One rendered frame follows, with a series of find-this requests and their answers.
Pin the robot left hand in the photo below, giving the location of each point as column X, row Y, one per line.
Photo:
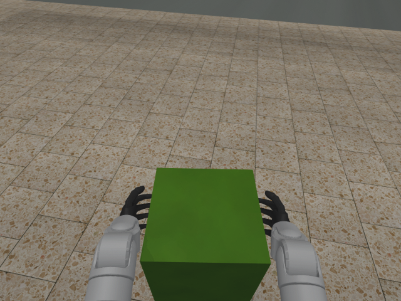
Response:
column 131, row 207

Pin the right robot forearm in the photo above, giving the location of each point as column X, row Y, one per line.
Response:
column 298, row 266

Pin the carton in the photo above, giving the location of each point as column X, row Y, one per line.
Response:
column 204, row 239

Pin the robot right hand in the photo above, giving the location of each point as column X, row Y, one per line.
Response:
column 277, row 213

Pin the left robot forearm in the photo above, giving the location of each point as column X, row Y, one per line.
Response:
column 113, row 267

